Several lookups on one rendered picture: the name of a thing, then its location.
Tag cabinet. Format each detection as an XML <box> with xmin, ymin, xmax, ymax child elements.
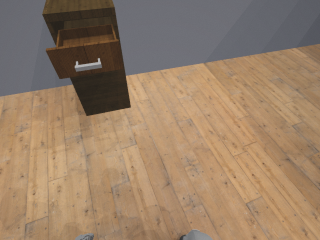
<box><xmin>42</xmin><ymin>0</ymin><xmax>131</xmax><ymax>116</ymax></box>

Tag handle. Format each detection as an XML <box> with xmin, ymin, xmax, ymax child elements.
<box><xmin>75</xmin><ymin>58</ymin><xmax>102</xmax><ymax>72</ymax></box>

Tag robot right shin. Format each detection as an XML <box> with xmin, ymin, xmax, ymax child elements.
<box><xmin>187</xmin><ymin>229</ymin><xmax>200</xmax><ymax>235</ymax></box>

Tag drawer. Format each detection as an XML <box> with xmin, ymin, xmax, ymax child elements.
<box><xmin>45</xmin><ymin>24</ymin><xmax>124</xmax><ymax>79</ymax></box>

